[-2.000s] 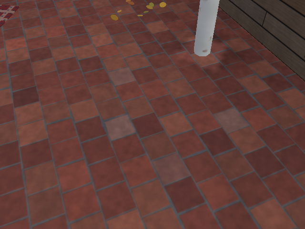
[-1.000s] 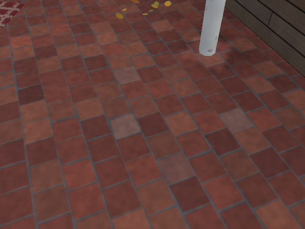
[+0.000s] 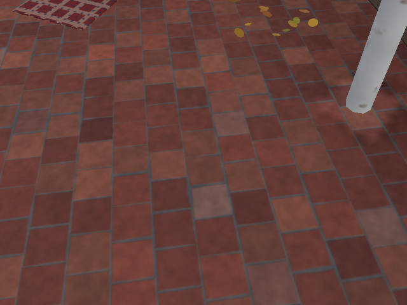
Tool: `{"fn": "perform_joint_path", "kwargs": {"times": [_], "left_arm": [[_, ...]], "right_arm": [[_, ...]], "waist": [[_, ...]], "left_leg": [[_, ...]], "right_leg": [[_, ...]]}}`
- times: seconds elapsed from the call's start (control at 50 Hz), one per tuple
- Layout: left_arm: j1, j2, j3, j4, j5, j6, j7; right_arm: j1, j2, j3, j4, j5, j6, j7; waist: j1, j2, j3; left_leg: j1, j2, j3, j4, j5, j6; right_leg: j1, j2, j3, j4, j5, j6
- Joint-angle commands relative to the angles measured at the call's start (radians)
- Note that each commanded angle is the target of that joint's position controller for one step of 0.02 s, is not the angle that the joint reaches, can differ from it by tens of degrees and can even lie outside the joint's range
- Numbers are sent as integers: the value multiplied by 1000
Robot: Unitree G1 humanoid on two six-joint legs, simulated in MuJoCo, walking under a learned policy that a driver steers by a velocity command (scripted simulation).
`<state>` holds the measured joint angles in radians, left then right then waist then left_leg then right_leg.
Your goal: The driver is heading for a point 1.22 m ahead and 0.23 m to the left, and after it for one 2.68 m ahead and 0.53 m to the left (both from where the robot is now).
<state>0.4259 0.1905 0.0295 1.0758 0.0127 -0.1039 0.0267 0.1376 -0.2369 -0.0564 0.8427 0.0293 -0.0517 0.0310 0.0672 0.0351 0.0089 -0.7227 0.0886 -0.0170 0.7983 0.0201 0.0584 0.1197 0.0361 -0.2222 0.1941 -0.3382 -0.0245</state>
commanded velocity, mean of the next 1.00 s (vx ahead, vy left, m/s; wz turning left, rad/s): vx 0.49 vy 0.00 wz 0.45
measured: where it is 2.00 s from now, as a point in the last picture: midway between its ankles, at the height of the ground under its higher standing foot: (155, 152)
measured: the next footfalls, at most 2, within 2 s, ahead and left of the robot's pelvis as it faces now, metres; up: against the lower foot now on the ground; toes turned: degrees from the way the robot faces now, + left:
left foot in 0.14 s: +0.26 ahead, +0.11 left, +0.00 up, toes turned +8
right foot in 0.64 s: +0.58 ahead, -0.02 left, +0.00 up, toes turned +25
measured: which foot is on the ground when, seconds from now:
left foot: up 0.00-0.12, down 0.14-0.64, up 0.66-1.00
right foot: down 0.00-0.12, up 0.14-0.62, down 0.64-1.00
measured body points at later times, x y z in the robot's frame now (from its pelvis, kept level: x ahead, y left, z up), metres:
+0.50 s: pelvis +0.29 +0.04 +0.01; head +0.32 +0.07 +0.46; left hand +0.44 +0.34 -0.08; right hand +0.42 -0.22 -0.10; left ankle +0.22 +0.10 -0.73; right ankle +0.52 -0.09 -0.68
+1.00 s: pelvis +0.55 +0.10 +0.01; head +0.58 +0.11 +0.46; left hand +0.42 +0.34 -0.11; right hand +0.85 -0.01 -0.07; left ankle +0.62 +0.31 -0.69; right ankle +0.54 -0.03 -0.73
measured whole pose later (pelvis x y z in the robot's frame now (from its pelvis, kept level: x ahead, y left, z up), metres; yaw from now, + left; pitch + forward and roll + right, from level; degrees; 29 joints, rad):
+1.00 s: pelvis +0.55 +0.10 +0.01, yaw +27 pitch +2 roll -1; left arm 0.40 0.27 0.06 0.86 -0.02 -0.09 -0.02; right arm 0.10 -0.26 -0.04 0.67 0.02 -0.07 0.02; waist 0.10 0.04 0.01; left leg -0.63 0.09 -0.04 0.68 -0.06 0.01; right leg -0.06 0.03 -0.04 0.25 -0.23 -0.03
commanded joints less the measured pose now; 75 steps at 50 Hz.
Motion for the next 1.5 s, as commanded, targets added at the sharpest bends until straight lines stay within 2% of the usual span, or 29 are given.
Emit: {"fn": "perform_joint_path", "kwargs": {"times": [0.02,0.1,0.14,0.16,0.18,0.2,0.22,0.24,0.26,0.36,0.52,0.58,0.62,0.64,0.66,0.68,0.7,0.72,0.76,0.9,1.06,1.12,1.14,1.16,1.18,1.2,1.26,1.36,1.5], "left_arm": [[36,179,33,-44,-12,4,12],[-18,239,51,-89,-11,32,26],[-74,261,55,-130,-19,33,21],[6,125,21,-159,22,10,0],[21,99,4,-219,-24,-39,-21],[-143,195,32,-255,-64,-72,-29],[-195,193,31,-288,-70,-81,-27],[-187,189,35,-272,-49,-75,-17],[-151,197,45,-268,-33,-59,-12],[-232,164,46,-337,10,-8,-3],[-491,165,37,-444,-20,-28,-28],[-461,205,54,-451,-24,-46,-42],[-283,246,77,-413,-12,-57,-36],[-120,301,89,-400,6,-57,-29],[-21,374,111,-345,14,-44,-37],[-26,271,92,-351,-12,-39,-44],[-73,202,73,-362,-18,-32,-42],[-128,190,63,-370,-9,-23,-43],[-172,163,50,-362,3,-18,-44],[-121,228,66,-313,-23,-15,-39],[-24,267,69,-258,-43,21,-35],[-40,260,60,-256,-43,34,-28],[-59,204,35,-291,-19,29,-27],[56,94,2,-310,-24,10,-28],[6,201,28,-293,-48,0,-29],[-69,239,43,-318,-63,-3,-31],[-105,205,49,-319,-40,27,-27],[-137,151,47,-338,-37,64,-27],[-358,115,28,-421,-32,54,-68]], "right_arm": [[-177,-3,13,-132,-1,-17,26],[-51,-85,-28,-146,5,-13,48],[228,-204,-90,-82,4,-1,28],[273,-279,-100,-60,4,11,3],[279,-283,-90,-94,-19,-6,6],[276,-208,-75,-81,-28,-17,6],[196,-175,-65,-88,-19,-30,5],[109,-148,-55,-110,-16,-39,11],[56,-133,-49,-128,-22,-43,10],[94,-166,-54,-128,-16,-42,-20],[227,-178,-57,-114,1,-14,-41],[221,-180,-59,-124,-2,-3,-49],[190,-136,-43,-142,-9,-2,-48],[197,-77,-19,-161,-28,-7,-44],[374,-20,-2,-171,6,-19,-41],[375,-126,-16,-135,23,-20,-45],[248,-180,-29,-147,15,-17,-44],[173,-171,-27,-165,-3,-16,-46],[126,-139,-28,-186,-17,-21,-38],[13,-59,4,-226,-22,-26,-24],[-168,-90,-1,-287,-3,-42,7],[62,-170,-46,-227,-19,-47,-3],[254,-250,-69,-199,-38,-45,-17],[302,-321,-81,-185,-44,-36,-17],[317,-228,-60,-179,-34,-35,-16],[260,-190,-44,-177,-26,-37,-16],[101,-111,-21,-175,-38,-51,-6],[91,-135,-40,-123,-47,-78,-18],[163,-189,-55,-69,-32,-56,-41]], "waist": [[3,-70,151],[-125,-166,6],[-283,-133,-144],[-188,157,-226],[-154,183,-410],[-207,57,-291],[-159,-2,-151],[-99,-101,-83],[-56,-100,-66],[-40,-24,-9],[-146,62,-15],[-113,96,-28],[-20,99,-121],[39,-6,-268],[-36,-370,-370],[-8,-272,-304],[21,-160,-162],[5,-82,-87],[-42,-96,-17],[-34,-111,-5],[6,-135,34],[-131,-107,-100],[-210,-1,-254],[-156,263,-370],[-196,160,-333],[-181,119,-196],[-84,82,-52],[-52,26,6],[-133,-4,76]], "left_leg": [[-30,-19,80,-106,-1,24],[242,-138,173,-115,-160,107],[698,-153,76,-243,-119,177],[1010,79,-301,-197,-89,265],[1188,267,-863,-440,-342,449],[1109,226,-778,-528,-352,364],[944,191,-624,-536,-266,318],[773,145,-509,-545,-143,285],[654,110,-428,-554,-56,270],[426,25,-254,-602,91,252],[514,7,-306,-488,-93,161],[602,45,-404,-395,-87,142],[575,-16,-364,-224,11,95],[450,-76,-273,55,-121,55],[80,-215,-160,368,-592,-14],[-58,-137,-196,503,-588,-22],[-93,-106,-183,531,-491,-25],[-61,-74,-147,504,-420,-26],[8,-23,-127,397,-349,-23],[58,15,-33,28,-151,-50],[165,-44,14,-255,-96,-12],[554,-83,39,-339,-94,49],[859,115,-168,-307,-57,119],[1131,342,-586,-398,-205,259],[1075,326,-641,-458,-334,245],[958,293,-488,-477,-304,204],[651,186,-229,-585,-158,152],[579,175,-31,-664,37,152],[675,173,147,-665,63,108]], "right_leg": [[-68,-294,32,-35,616,-80],[4,-322,-18,278,1255,-63],[-214,-268,-12,708,1062,-22],[-578,-118,19,1076,-1,12],[-823,25,265,1317,-279,18],[-928,-37,351,1319,-178,-13],[-938,-81,337,1228,-73,-29],[-870,-121,329,1153,-22,-20],[-785,-149,334,1088,6,-5],[-718,-163,279,823,144,76],[-637,-49,281,335,415,70],[-582,-36,295,278,287,33],[-328,-68,291,231,293,-30],[-64,-243,458,255,261,-101],[248,-453,950,162,70,-283],[224,-460,1044,109,-177,-272],[102,-407,875,98,-164,-222],[-31,-359,742,85,-36,-195],[-192,-283,587,40,159,-180],[-249,-248,385,-46,373,-200],[-147,-290,346,21,393,-147],[-208,-221,286,307,662,-92],[-414,-159,241,616,424,-48],[-785,-10,232,945,-208,4],[-890,-45,348,1072,-243,2],[-936,-84,341,1087,-153,-5],[-808,-168,325,980,29,12],[-828,-168,350,884,197,40],[-827,-145,247,535,416,10]]}}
